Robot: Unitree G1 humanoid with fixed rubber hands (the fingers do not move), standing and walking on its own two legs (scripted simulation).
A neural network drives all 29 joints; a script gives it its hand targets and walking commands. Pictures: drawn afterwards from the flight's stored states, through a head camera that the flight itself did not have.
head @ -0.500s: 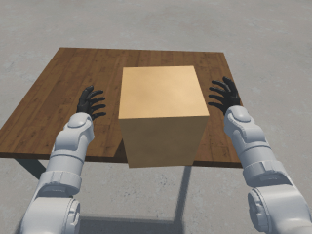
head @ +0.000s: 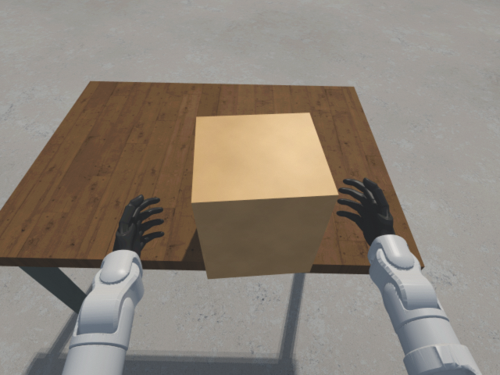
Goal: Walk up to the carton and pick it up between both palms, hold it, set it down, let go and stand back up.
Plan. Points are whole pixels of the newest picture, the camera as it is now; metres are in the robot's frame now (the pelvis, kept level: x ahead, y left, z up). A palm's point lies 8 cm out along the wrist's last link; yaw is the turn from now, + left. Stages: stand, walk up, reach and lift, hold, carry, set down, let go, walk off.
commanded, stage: set down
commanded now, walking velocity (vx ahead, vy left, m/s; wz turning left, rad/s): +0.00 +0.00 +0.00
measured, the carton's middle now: (256, 199) +0.44 +0.00 +0.02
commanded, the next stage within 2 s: none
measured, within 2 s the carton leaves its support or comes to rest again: neither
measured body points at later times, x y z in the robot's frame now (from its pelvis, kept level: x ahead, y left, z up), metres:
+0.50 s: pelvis +0.00 +0.00 +0.00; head +0.01 +0.01 +0.45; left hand +0.26 +0.19 +0.01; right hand +0.28 -0.21 +0.02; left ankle -0.02 +0.15 -0.75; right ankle +0.03 -0.12 -0.75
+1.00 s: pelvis +0.02 +0.00 +0.00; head +0.02 +0.02 +0.45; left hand +0.22 +0.20 -0.05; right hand +0.23 -0.20 -0.04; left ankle -0.02 +0.15 -0.75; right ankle +0.03 -0.12 -0.75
